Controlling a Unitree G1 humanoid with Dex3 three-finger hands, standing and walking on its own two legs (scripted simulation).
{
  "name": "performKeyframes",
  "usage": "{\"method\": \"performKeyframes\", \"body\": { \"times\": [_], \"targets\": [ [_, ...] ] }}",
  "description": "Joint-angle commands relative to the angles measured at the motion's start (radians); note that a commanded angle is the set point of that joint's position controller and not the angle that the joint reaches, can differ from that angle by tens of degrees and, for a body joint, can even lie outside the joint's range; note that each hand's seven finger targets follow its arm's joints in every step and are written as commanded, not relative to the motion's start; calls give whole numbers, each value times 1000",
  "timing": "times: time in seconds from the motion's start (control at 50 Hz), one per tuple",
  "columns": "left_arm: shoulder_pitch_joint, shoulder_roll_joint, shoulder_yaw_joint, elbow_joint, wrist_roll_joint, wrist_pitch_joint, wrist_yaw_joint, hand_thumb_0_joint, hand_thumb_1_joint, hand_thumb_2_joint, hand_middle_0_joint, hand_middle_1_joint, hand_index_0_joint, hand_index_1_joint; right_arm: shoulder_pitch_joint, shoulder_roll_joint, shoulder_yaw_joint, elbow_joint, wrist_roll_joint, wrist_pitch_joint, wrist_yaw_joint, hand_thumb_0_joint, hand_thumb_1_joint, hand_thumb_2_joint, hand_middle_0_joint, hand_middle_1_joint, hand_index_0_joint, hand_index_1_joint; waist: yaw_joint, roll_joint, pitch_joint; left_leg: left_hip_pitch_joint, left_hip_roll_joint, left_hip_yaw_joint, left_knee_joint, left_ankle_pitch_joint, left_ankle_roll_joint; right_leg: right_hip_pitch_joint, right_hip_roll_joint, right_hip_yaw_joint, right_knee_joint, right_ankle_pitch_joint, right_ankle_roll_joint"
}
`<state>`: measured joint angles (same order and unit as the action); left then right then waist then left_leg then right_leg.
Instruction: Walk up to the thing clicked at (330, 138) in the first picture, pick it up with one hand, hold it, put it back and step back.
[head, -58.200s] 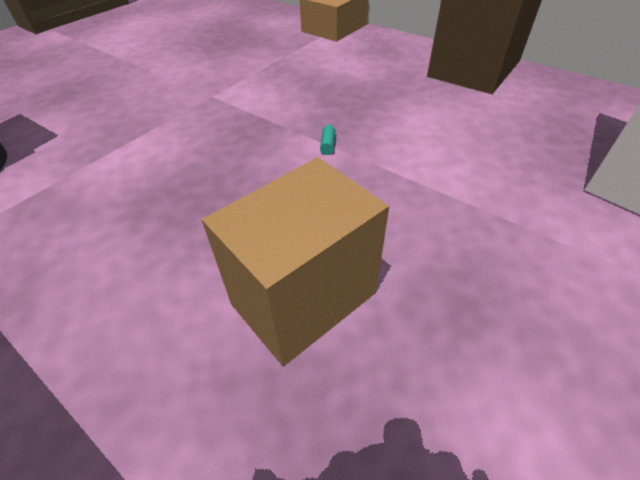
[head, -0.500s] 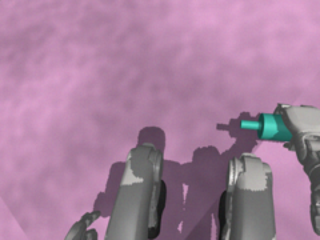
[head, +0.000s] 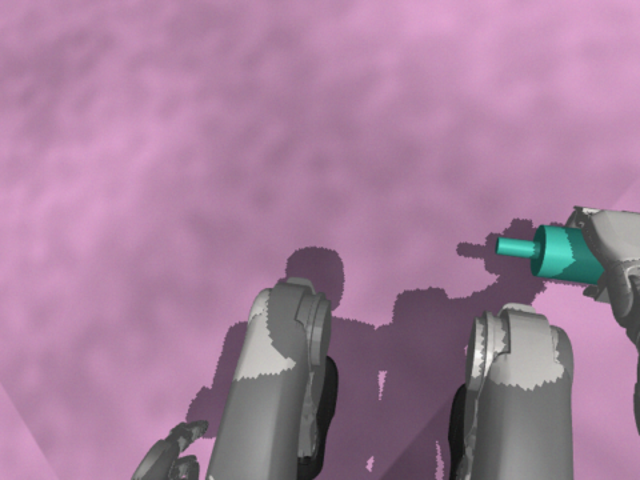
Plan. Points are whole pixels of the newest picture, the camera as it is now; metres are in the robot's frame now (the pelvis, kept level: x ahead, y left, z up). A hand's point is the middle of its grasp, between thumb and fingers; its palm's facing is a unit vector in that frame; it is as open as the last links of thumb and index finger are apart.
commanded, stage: lower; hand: right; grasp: from above
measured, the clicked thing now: (587, 256) +0.41 -0.27 -0.20
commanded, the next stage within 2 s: rest in 0.12 s
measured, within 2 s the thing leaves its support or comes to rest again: neither
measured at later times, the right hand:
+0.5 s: hand (584, 264) +0.40 -0.29 -0.25, palm faces -0.49 +0.12 -0.86, open 9.9 cm
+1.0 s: hand (577, 267) +0.41 -0.29 -0.28, palm faces -0.46 +0.15 -0.87, open 9.9 cm
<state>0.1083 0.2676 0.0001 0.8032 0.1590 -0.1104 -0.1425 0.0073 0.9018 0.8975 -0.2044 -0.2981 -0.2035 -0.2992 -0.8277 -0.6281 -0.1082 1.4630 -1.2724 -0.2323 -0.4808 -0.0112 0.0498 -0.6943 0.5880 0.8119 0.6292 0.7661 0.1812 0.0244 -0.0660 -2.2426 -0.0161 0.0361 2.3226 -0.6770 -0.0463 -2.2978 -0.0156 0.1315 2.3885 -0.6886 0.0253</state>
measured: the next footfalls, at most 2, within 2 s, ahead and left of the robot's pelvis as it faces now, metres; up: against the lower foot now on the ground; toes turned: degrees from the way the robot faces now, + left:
none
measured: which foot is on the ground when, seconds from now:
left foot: down 0.00-1.00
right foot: down 0.00-1.00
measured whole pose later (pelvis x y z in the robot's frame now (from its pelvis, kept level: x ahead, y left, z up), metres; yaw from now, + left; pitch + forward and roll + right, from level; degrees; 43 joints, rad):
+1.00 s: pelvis +0.01 +0.00 -0.05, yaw +4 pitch +29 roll +10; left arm 0.04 0.29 -0.08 0.83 0.29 -0.19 -0.27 0.01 0.90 0.89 -0.20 -0.30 -0.20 -0.30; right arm -0.82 -0.77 -0.23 1.63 -1.33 -0.28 -0.66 -0.01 0.04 -0.66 0.62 0.74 0.66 0.69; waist 0.25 0.08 0.05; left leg -2.30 -0.04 0.09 2.48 -0.71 -0.07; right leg -2.37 -0.01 0.22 2.60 -0.75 0.04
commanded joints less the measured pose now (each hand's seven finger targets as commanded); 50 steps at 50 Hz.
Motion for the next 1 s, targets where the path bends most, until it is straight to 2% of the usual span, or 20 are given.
{"method": "performKeyframes", "body": {
  "times": [0.0, 0.04, 0.16, 0.24, 0.3, 0.38, 0.46, 0.48, 0.56, 0.6, 0.62, 0.66, 0.72, 0.82, 0.88, 0.9, 0.92, 0.94, 0.96, 0.98],
  "targets": [
    [178, 229, 63, -12, 7, -8, 3, 0, 905, 899, -200, -300, -200, -300, -268, -279, -53, -122, 0, -34, -73, 0, -608, -967, 922, 949, 955, 916, -7, -231, -664, 340, -28, 94, -213, 194, 72, 470, 25, -121, -199, 165, -49],
    [174, 236, 64, -10, 10, -4, 5, 0, 903, 898, -200, -300, -200, -300, -266, -318, -87, -147, -9, -43, -95, 0, -610, -971, 921, 948, 953, 915, -18, -253, -698, 341, -29, 98, -193, 202, 75, 483, 27, -119, -192, 176, -46],
    [149, 246, 67, -4, 33, -7, -10, 0, 902, 897, -200, -300, -200, -300, -281, -326, -100, -134, -32, -34, -145, 0, -623, -906, 905, 938, 954, 888, 10, -312, -658, 266, -28, 116, -158, 181, 77, 492, 23, -115, -176, 148, -41],
    [141, 249, 70, 0, 36, -9, -17, 0, 894, 892, -200, -300, -200, -300, -259, -308, -101, -138, -24, -16, -163, 0, -595, -937, 884, 921, 930, 874, 7, -334, -666, 249, -31, 126, -146, 178, 76, 506, 21, -107, -177, 147, -38],
    [145, 241, 52, 21, 54, -19, -33, 0, 895, 893, -200, -300, -200, -300, -305, -286, -64, -76, -29, -10, -160, 0, -588, -948, 898, 893, 932, 859, 46, -302, -627, 243, -34, 128, -133, 193, 72, 466, 21, -105, -138, 151, -43],
    [160, 256, 35, 31, 69, -32, -46, 0, 893, 892, -200, -300, -200, -300, -291, -298, -71, -17, -18, -16, -157, 0, -587, -959, 889, 905, 926, 868, 57, -293, -614, 264, -35, 142, -115, 238, 65, 467, 19, -90, -116, 196, -44],
    [146, 262, 26, 27, 76, -39, -61, 0, 895, 892, -200, -300, -200, -300, -233, -323, -107, -16, -8, -36, -169, 0, -600, -948, 896, 905, 936, 864, 33, -297, -623, 296, -41, 148, -102, 249, 64, 457, 20, -87, -112, 212, -41],
    [145, 264, 21, 25, 82, -43, -66, 0, 894, 892, -200, -300, -200, -300, -243, -326, -103, -5, -13, -40, -168, 0, -608, -966, 899, 920, 939, 878, 49, -292, -616, 301, -41, 150, -93, 263, 62, 451, 19, -89, -92, 218, -42],
    [135, 270, 14, 24, 93, -45, -80, 0, 896, 894, -200, -300, -200, -300, -245, -369, -127, -27, -25, -55, -183, 0, -613, -943, 905, 905, 945, 863, 42, -311, -630, 328, -48, 145, -86, 285, 63, 443, 15, -89, -74, 230, -41],
    [139, 286, 20, 15, 96, -45, -83, 0, 895, 894, -200, -300, -200, -300, -226, -405, -172, -55, -26, -60, -199, 0, -628, -964, 927, 889, 959, 857, 36, -317, -650, 342, -46, 156, -77, 304, 60, 453, 16, -86, -71, 255, -40],
    [127, 286, 15, 13, 97, -42, -84, 0, 894, 894, -201, -300, -200, -300, -202, -396, -166, -37, -29, -58, -205, 0, -631, -987, 936, 887, 961, 861, 28, -317, -646, 329, -48, 156, -72, 291, 66, 450, 15, -84, -70, 244, -37],
    [126, 287, 12, 16, 108, -45, -91, 0, 893, 893, -201, -300, -200, -300, -220, -387, -162, -18, -39, -56, -215, 0, -656, -959, 941, 882, 976, 846, 51, -322, -611, 304, -50, 168, -64, 272, 62, 441, 15, -84, -66, 224, -36],
    [106, 277, 3, 21, 106, -47, -96, 0, 895, 895, -201, -300, -200, -300, -233, -365, -129, 12, -36, -51, -221, 0, -650, -928, 935, 871, 973, 833, 53, -335, -577, 272, -53, 162, -67, 219, 66, 419, 14, -80, -72, 162, -36],
    [115, 296, 2, 24, 115, -58, -105, 0, 894, 895, -201, -300, -200, -300, -234, -405, -157, -17, -31, -50, -237, 0, -666, -967, 964, 853, 986, 830, 62, -334, -603, 309, -55, 169, -55, 279, 59, 423, 9, -70, -50, 220, -38],
    [117, 296, -5, 30, 124, -68, -114, 0, 895, 895, -201, -300, -200, -300, -243, -377, -129, 24, -40, -50, -233, 0, -669, -965, 966, 859, 989, 836, 75, -346, -569, 289, -56, 173, -51, 267, 60, 427, 8, -69, -46, 209, -35],
    [116, 304, -9, 35, 129, -75, -116, 0, 894, 895, -201, -300, -200, -300, -263, -367, -120, 51, -35, -54, -233, 0, -684, -927, 970, 839, 999, 809, 96, -328, -536, 266, -55, 188, -50, 241, 58, 409, 11, -65, -38, 186, -36],
    [119, 316, -5, 32, 129, -75, -115, 0, 893, 895, -201, -300, -200, -300, -250, -426, -163, 39, -39, -58, -240, 0, -681, -908, 955, 848, 993, 810, 84, -337, -549, 285, -56, 186, -55, 246, 57, 410, 10, -62, -50, 187, -37],
    [108, 303, -11, 21, 126, -79, -117, 0, 894, 896, -201, -300, -200, -300, -246, -381, -123, 58, -38, -55, -233, 0, -669, -927, 958, 849, 988, 818, 82, -331, -541, 276, -57, 178, -54, 237, 61, 411, 10, -66, -42, 176, -34],
    [105, 309, -12, 27, 131, -80, -117, 0, 893, 895, -201, -300, -200, -300, -229, -397, -146, 59, -30, -57, -239, 0, -673, -925, 953, 851, 986, 817, 79, -328, -552, 289, -56, 186, -59, 241, 55, 415, 10, -63, -48, 184, -37],
    [107, 298, -19, 37, 128, -78, -118, 0, 893, 895, -201, -300, -200, -300, -212, -358, -111, 70, -35, -54, -239, 0, -675, -911, 946, 853, 983, 815, 73, -343, -552, 295, -62, 177, -63, 239, 60, 413, 9, -62, -54, 180, -35]
  ]
}}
